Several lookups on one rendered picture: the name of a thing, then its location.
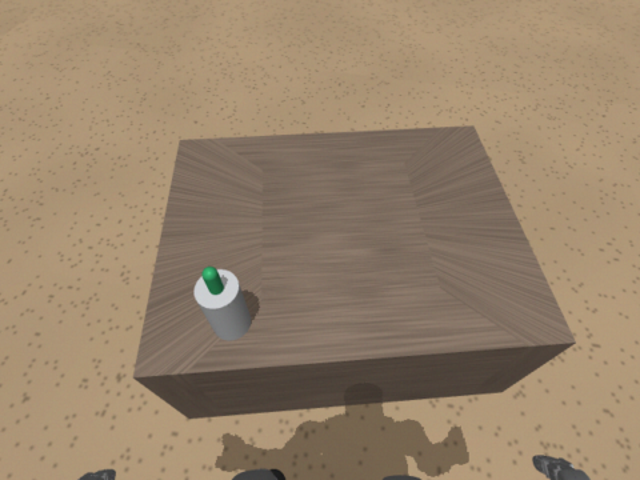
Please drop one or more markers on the bottle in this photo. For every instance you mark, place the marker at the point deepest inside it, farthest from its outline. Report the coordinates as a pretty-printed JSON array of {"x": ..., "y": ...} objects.
[{"x": 220, "y": 297}]

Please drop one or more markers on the right robot hand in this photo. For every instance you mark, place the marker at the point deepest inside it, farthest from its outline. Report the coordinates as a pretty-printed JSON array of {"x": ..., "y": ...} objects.
[{"x": 558, "y": 469}]

